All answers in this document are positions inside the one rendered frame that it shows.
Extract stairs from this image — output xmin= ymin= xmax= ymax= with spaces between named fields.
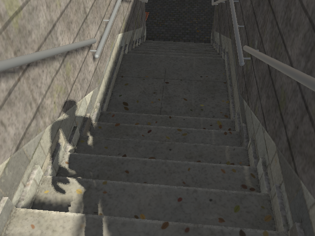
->
xmin=127 ymin=40 xmax=222 ymax=58
xmin=3 ymin=111 xmax=288 ymax=236

